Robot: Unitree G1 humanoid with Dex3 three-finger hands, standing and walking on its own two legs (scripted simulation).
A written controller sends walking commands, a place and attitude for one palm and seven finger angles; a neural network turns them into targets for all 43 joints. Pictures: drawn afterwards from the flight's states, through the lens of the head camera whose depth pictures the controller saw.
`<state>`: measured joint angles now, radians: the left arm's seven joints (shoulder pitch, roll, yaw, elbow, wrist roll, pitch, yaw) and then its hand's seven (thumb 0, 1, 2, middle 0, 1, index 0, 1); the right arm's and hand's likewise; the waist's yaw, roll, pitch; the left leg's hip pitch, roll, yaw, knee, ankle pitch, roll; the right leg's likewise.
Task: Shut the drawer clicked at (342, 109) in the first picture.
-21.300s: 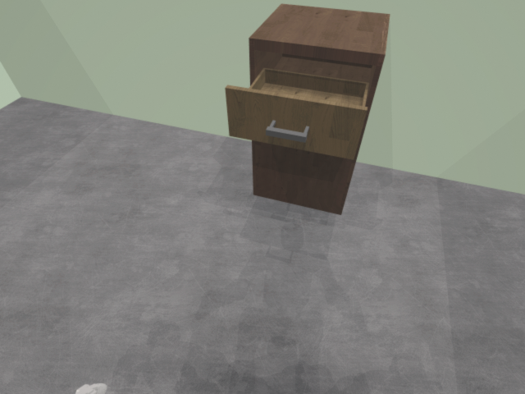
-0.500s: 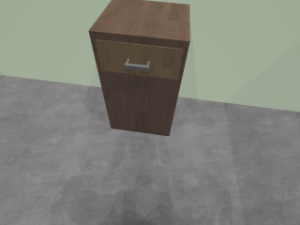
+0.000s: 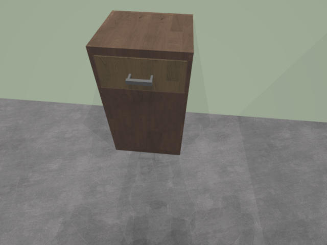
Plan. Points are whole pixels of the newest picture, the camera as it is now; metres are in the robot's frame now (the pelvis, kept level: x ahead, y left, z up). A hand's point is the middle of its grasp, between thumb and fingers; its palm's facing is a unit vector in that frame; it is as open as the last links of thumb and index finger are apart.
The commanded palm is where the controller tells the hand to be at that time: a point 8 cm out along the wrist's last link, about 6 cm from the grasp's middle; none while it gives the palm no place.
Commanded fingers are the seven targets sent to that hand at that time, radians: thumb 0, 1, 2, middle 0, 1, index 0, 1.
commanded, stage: let the arm hang, fingers relaxed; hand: left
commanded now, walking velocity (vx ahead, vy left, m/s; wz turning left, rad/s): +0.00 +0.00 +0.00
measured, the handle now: (139, 79) +0.83 +0.15 -0.09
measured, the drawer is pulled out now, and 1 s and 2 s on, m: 0.00 0.00 0.00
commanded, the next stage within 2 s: look to check the result in 0.10 s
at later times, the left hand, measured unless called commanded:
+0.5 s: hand out of the picture -0.01 +0.15 -0.18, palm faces +0.03 -0.98 -0.17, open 7.4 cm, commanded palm none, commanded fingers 0.00 0.90 0.90 -0.20 -0.30 -0.20 -0.30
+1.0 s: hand out of the picture +0.01 +0.14 -0.17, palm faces +0.03 -0.98 -0.18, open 7.4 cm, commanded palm none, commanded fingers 0.00 0.90 0.90 -0.20 -0.30 -0.20 -0.30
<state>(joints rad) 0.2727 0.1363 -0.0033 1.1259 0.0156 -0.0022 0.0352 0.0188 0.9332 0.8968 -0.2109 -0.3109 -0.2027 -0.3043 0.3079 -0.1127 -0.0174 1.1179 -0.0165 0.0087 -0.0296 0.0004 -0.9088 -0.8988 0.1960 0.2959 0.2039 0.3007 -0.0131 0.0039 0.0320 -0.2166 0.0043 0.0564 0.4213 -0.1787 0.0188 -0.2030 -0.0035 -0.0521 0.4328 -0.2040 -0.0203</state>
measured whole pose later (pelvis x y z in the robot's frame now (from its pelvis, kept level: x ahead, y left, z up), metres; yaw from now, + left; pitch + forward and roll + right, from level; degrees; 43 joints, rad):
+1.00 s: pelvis +0.02 -0.02 +0.00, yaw +0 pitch -1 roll +0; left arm 0.28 0.12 0.00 1.14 0.01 -0.01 0.04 0.01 0.91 0.90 -0.20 -0.30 -0.20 -0.30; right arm 0.29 -0.11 -0.02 1.15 -0.01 0.01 -0.04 0.00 -0.91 -0.90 0.20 0.30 0.20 0.30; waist -0.01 0.01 0.05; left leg -0.18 0.03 0.05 0.41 -0.21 -0.01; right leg -0.16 0.03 -0.06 0.40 -0.23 -0.05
